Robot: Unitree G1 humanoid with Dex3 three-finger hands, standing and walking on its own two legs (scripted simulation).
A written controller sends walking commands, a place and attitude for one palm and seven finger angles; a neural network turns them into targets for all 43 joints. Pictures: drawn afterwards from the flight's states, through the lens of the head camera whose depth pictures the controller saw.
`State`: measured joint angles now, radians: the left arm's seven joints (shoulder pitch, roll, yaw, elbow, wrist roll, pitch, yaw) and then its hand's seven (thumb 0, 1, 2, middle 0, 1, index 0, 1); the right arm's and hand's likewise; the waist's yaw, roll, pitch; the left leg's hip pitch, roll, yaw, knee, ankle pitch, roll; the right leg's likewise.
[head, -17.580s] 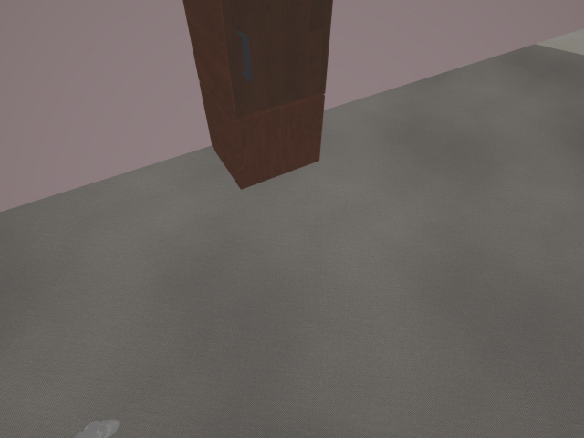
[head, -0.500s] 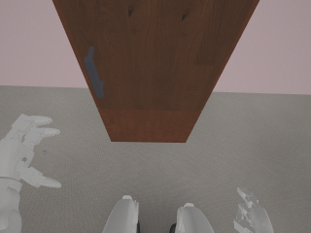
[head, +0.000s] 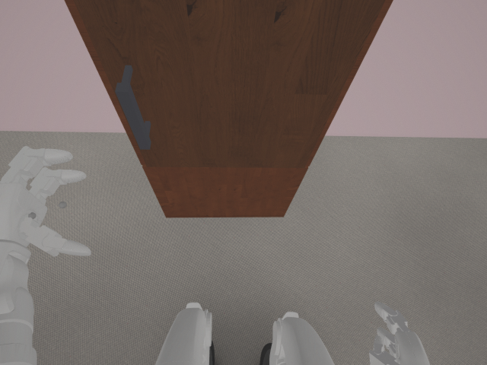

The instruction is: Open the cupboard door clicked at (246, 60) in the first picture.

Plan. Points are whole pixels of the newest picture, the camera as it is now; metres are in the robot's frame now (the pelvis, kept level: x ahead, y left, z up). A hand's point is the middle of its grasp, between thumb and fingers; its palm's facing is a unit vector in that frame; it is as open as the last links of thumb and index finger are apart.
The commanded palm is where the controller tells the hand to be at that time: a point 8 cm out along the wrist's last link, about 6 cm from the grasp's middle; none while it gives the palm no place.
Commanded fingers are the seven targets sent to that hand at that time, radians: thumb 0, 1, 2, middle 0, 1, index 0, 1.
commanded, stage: move the hooked fingers beside the handle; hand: left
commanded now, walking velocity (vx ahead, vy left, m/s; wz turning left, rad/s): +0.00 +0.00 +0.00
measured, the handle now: (137, 111) +0.54 +0.23 +0.02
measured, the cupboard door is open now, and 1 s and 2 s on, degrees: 0 0 0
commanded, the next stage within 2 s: slide the fingers in behind the handle in 1.96 s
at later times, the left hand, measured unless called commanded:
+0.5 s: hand (79, 169) +0.40 +0.28 +0.03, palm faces +0.06 -1.00 -0.03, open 14.0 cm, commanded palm +0.38 +0.32 +0.03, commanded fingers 0.00 -0.50 0.30 -0.30 -1.20 -0.30 -1.20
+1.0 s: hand (92, 138) +0.46 +0.28 +0.02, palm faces +0.08 -1.00 -0.02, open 14.0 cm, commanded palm +0.45 +0.32 +0.03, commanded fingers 0.00 -0.50 0.30 -0.30 -1.20 -0.30 -1.20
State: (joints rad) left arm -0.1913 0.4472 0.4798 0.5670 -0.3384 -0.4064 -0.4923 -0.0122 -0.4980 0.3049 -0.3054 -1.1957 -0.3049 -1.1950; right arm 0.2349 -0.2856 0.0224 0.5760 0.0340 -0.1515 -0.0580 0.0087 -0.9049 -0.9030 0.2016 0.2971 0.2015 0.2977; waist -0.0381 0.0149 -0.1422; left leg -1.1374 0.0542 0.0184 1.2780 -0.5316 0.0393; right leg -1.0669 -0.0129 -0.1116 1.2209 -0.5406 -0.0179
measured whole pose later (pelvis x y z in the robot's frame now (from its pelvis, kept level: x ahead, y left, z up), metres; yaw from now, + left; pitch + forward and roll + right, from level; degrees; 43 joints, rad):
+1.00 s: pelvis +0.00 +0.01 -0.01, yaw -2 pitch +27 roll -5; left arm -0.72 0.62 0.56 1.07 -0.17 -0.46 -0.45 -0.01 -0.50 0.30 -0.30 -1.20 -0.30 -1.20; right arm 0.29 -0.30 0.04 0.63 0.00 0.00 -0.03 0.00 -0.91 -0.90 0.20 0.30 0.20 0.30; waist -0.13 0.02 -0.13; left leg -1.28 0.07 0.02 1.33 -0.54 0.05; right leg -1.20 0.00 -0.10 1.26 -0.54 -0.01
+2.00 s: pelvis +0.00 +0.01 -0.01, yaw -2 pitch +28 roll -5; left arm -0.73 0.62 0.54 1.09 -0.17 -0.47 -0.43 -0.01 -0.50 0.30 -0.30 -1.20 -0.30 -1.20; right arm 0.28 -0.29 0.05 0.62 0.00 0.05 -0.02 0.00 -0.91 -0.90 0.20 0.30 0.20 0.30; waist -0.13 0.02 -0.13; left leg -1.28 0.06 0.01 1.33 -0.54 0.06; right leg -1.20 0.00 -0.11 1.25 -0.53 0.00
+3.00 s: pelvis +0.01 +0.01 -0.01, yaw -2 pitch +27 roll -4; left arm -0.72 0.47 0.44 1.02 -0.13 -0.49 -0.24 -0.01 -0.50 0.30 -0.31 -1.20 -0.30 -1.19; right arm 0.29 -0.26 0.03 0.61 -0.01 0.07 0.00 0.00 -0.91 -0.90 0.20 0.30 0.20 0.30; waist -0.14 0.03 -0.14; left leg -1.24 0.06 0.03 1.30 -0.54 0.05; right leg -1.18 0.00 -0.09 1.23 -0.54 -0.01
